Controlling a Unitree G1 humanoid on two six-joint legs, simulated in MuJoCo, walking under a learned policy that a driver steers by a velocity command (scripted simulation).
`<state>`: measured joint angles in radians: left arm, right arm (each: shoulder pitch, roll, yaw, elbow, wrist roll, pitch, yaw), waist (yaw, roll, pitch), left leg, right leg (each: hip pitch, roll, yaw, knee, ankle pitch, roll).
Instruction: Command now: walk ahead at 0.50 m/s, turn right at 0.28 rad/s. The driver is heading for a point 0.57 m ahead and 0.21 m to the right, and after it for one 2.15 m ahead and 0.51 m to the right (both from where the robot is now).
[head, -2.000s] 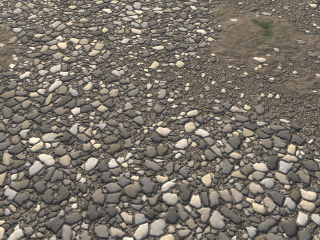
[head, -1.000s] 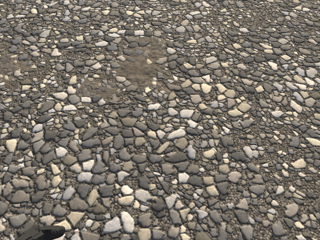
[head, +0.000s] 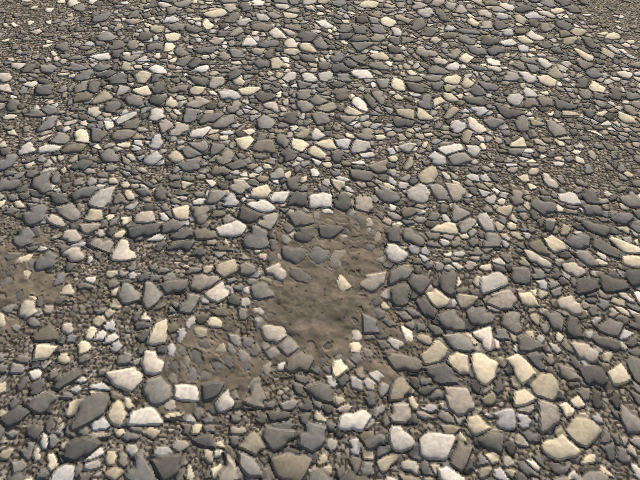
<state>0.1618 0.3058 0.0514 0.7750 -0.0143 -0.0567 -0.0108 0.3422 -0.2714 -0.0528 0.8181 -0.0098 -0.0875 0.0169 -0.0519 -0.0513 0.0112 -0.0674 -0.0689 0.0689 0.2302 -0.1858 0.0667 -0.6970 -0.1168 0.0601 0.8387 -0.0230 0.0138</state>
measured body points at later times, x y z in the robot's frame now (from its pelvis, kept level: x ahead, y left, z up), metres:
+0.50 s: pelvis +0.29 -0.07 +0.00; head +0.32 -0.09 +0.45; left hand +0.43 +0.18 -0.11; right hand +0.40 -0.38 -0.09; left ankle +0.45 +0.08 -0.68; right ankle +0.26 -0.14 -0.75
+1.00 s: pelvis +0.56 -0.11 +0.00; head +0.58 -0.12 +0.45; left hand +0.86 +0.02 -0.09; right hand +0.44 -0.37 -0.12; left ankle +0.58 +0.00 -0.75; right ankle +0.57 -0.30 -0.68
